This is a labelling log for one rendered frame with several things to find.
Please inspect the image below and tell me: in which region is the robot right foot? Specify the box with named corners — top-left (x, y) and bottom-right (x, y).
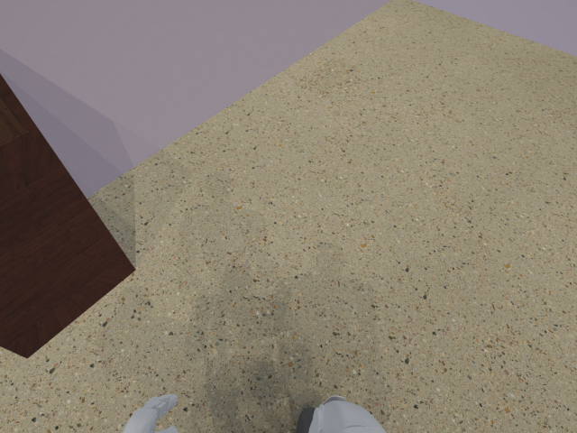
top-left (297, 407), bottom-right (315, 433)

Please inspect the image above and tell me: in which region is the cabinet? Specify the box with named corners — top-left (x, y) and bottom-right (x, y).
top-left (0, 74), bottom-right (135, 359)

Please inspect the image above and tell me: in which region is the drawer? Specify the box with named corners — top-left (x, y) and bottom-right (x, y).
top-left (0, 97), bottom-right (24, 143)

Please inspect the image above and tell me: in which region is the robot right thigh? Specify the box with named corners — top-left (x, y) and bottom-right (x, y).
top-left (312, 401), bottom-right (387, 433)

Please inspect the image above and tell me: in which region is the left robot hand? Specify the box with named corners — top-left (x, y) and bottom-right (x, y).
top-left (122, 394), bottom-right (178, 433)

